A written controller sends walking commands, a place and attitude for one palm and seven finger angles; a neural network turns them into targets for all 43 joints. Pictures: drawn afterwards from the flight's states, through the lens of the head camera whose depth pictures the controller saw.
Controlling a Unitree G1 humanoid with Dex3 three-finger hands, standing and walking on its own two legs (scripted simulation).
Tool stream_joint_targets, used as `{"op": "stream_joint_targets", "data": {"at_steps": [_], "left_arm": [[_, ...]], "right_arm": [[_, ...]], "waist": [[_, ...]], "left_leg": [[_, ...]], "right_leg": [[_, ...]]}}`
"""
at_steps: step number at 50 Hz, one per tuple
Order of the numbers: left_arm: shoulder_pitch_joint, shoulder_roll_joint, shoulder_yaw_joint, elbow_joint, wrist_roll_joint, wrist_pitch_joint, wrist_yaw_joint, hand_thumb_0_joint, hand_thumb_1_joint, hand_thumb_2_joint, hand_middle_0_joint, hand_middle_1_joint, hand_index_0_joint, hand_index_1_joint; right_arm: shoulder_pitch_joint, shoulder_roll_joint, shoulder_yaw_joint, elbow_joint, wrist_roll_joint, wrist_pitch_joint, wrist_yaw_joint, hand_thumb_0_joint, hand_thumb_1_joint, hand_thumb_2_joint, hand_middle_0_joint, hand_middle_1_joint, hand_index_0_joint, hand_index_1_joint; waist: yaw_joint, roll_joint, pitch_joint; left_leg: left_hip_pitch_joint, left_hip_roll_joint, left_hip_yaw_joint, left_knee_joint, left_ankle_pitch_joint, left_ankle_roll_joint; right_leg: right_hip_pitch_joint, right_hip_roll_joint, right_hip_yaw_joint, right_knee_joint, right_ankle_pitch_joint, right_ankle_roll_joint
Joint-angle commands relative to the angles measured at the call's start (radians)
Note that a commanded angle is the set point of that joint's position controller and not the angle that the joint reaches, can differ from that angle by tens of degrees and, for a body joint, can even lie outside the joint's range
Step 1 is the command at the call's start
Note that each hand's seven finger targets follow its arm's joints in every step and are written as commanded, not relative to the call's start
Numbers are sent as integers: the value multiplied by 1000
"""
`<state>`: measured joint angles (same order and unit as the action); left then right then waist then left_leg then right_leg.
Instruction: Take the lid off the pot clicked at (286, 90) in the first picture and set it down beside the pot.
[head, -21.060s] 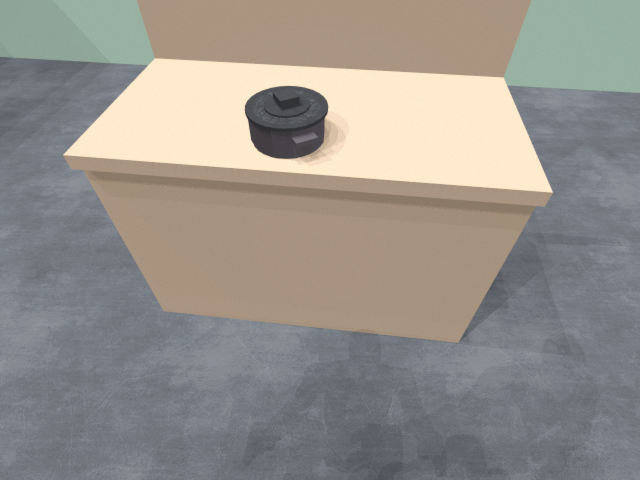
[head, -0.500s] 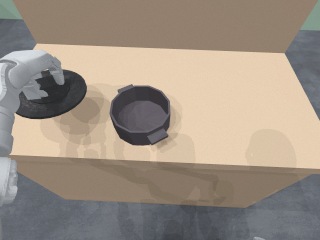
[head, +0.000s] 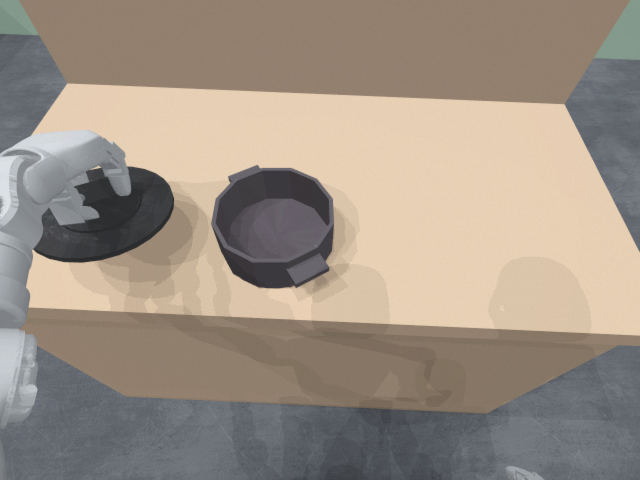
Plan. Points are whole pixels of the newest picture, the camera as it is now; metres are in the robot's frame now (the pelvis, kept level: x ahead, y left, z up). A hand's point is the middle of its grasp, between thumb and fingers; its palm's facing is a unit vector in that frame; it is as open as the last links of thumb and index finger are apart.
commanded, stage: lower the lid onto the table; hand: left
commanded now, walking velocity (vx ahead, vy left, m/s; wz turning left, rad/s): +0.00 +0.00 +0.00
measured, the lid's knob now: (95, 195) +0.46 +0.31 +0.07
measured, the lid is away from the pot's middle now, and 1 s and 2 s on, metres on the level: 0.23 0.23 0.24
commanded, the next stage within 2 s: open the fingers wide in 1.30 s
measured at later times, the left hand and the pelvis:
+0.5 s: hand (85, 212) +0.43 +0.31 +0.07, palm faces -0.46 -0.07 -0.88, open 7.5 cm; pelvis +0.00 +0.00 +0.00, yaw -1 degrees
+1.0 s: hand (103, 224) +0.43 +0.30 +0.04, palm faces -0.50 -0.06 -0.87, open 7.4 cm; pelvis +0.00 +0.01 -0.01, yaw -2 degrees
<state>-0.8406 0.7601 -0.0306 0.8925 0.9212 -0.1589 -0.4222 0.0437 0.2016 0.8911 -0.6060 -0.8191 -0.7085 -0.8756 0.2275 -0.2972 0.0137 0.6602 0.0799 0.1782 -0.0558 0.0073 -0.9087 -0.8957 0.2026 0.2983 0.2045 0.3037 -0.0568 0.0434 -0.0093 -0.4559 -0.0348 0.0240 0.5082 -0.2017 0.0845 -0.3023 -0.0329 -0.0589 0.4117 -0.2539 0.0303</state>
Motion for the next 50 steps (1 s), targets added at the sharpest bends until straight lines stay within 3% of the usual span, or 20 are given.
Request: {"op": "stream_joint_targets", "data": {"at_steps": [1,3,5,9,16,19,22,24,25,28,29,30,33,37,38,41,43,45,47,50], "left_arm": [[-546,384,138,-226,-16,-14,70,0,591,1067,-809,-937,-849,-960],[-544,385,137,-203,-14,-15,72,0,591,1067,-809,-937,-849,-960],[-527,336,101,-196,-12,-16,73,0,591,1067,-809,-937,-849,-960],[-508,402,158,-219,-4,-29,82,0,591,1067,-809,-937,-849,-960],[-475,412,161,-149,-5,-30,84,0,591,1067,-809,-937,-849,-960],[-491,450,192,-231,11,-48,95,0,591,1067,-809,-937,-849,-960],[-449,408,175,-213,-1,-63,93,0,591,1067,-809,-937,-849,-960],[-433,355,133,-142,-10,-52,88,0,591,1067,-809,-937,-849,-960],[-417,383,157,-108,-14,-47,88,0,591,1067,-809,-937,-849,-960],[-470,402,156,-149,1,-45,94,0,591,1067,-809,-937,-849,-960],[-507,397,142,-190,9,-48,98,0,591,1067,-809,-937,-849,-960],[-499,399,149,-204,14,-55,103,0,591,1067,-809,-937,-849,-960],[-465,405,171,-184,10,-67,111,0,591,1067,-809,-937,-849,-960],[-472,396,161,-142,5,-58,121,0,591,1067,-809,-937,-849,-960],[-494,371,135,-166,15,-57,122,0,591,1067,-809,-937,-849,-960],[-466,334,115,-124,30,-53,134,0,591,1067,-809,-937,-849,-960],[-452,387,162,-116,30,-56,139,0,591,1067,-809,-937,-849,-960],[-463,366,139,-94,27,-48,142,0,591,1067,-809,-937,-849,-960],[-513,330,104,-125,28,-48,145,0,591,1067,-809,-937,-849,-960],[-492,379,143,-98,45,-50,157,0,591,1067,-809,-937,-849,-960]], "right_arm": [[47,-172,-63,-77,-5,-27,-29,0,-900,-900,200,300,200,300],[55,-176,-62,-69,-5,-28,-29,0,-900,-900,200,300,200,300],[53,-169,-62,-72,-3,-33,-31,0,-900,-900,200,300,200,300],[63,-175,-66,-73,-6,-30,-33,0,-900,-900,200,300,200,300],[69,-184,-64,-62,1,-26,-41,0,-900,-900,200,300,200,300],[77,-179,-69,-69,-6,-28,-42,0,-900,-900,200,300,200,300],[78,-176,-71,-69,-8,-29,-44,0,-900,-900,200,300,200,300],[86,-177,-70,-51,-4,-26,-43,0,-900,-900,200,300,200,300],[92,-184,-70,-48,-2,-26,-44,0,-900,-900,200,300,200,300],[101,-188,-72,-50,-4,-24,-47,0,-900,-900,200,300,200,300],[97,-186,-72,-48,-1,-25,-48,0,-900,-900,200,300,200,300],[102,-183,-74,-51,-4,-27,-50,0,-900,-900,200,300,200,300],[110,-181,-74,-48,-9,-29,-54,0,-900,-900,200,300,200,300],[111,-189,-73,-42,-4,-36,-53,0,-900,-900,200,300,200,300],[116,-185,-73,-39,-8,-32,-53,0,-900,-900,200,300,200,300],[124,-178,-74,-34,-7,-38,-49,0,-900,-900,200,300,200,300],[130,-185,-73,-39,-9,-34,-51,0,-900,-900,200,300,200,300],[132,-185,-71,-38,-5,-36,-55,0,-900,-900,200,300,200,300],[136,-187,-74,-32,-6,-44,-54,0,-900,-900,200,300,200,300],[155,-187,-73,-29,-7,-45,-62,0,-900,-900,200,300,200,300]], "waist": [[-17,99,-464],[-19,109,-424],[-22,122,-418],[-12,111,-488],[-20,69,-427],[-11,145,-512],[-22,151,-497],[-33,113,-423],[-30,81,-406],[-31,81,-461],[-34,128,-476],[-32,129,-502],[-31,132,-509],[-32,112,-449],[-36,140,-480],[-36,157,-441],[-29,118,-478],[-36,90,-471],[-45,121,-467],[-39,114,-497]], "left_leg": [[484,32,-82,0,344,8],[460,34,-82,2,331,7],[477,33,-83,7,331,5],[479,31,-78,25,383,9],[397,30,-66,30,303,12],[464,33,-73,50,420,10],[479,39,-77,64,474,5],[440,42,-72,59,373,8],[408,38,-66,58,318,12],[406,31,-67,63,336,13],[431,37,-68,67,354,10],[461,38,-76,69,377,7],[472,42,-81,79,407,5],[413,45,-76,75,335,3],[445,42,-81,77,354,1],[445,49,-90,88,350,-8],[428,45,-90,90,341,-3],[395,40,-84,85,289,-2],[417,49,-89,90,312,-5],[420,46,-95,97,308,-6]], "right_leg": [[-95,70,-18,-27,203,-71],[-112,72,-20,-25,192,-74],[-136,74,-22,-24,176,-75],[-96,72,-12,-7,228,-72],[-117,76,-15,2,205,-72],[-104,76,-12,17,246,-73],[-143,78,-15,19,243,-71],[-187,80,-21,14,189,-68],[-185,81,-18,12,177,-68],[-159,81,-13,26,203,-71],[-171,78,-13,29,205,-72],[-180,81,-17,30,196,-72],[-196,84,-18,37,192,-71],[-219,78,-18,40,166,-76],[-233,83,-18,42,163,-76],[-283,86,-25,50,124,-79],[-251,86,-17,56,139,-78],[-248,85,-17,59,134,-76],[-285,82,-18,63,129,-79],[-282,89,-17,71,118,-78]]}}
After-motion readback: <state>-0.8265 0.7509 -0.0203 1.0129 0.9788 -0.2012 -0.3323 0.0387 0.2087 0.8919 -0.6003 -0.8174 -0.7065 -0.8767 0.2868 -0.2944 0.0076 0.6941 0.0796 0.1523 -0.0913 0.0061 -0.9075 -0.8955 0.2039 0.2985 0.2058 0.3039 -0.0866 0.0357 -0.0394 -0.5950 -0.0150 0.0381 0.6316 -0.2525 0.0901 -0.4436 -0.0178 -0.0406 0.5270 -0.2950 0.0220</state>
